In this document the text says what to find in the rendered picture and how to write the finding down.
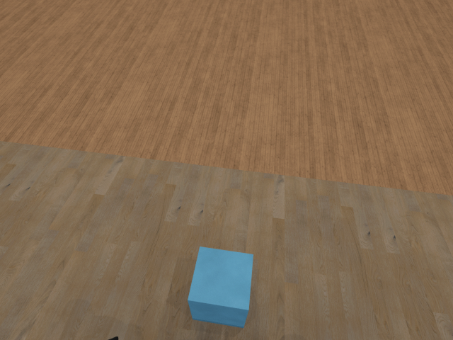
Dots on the carton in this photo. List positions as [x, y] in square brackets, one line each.
[221, 287]

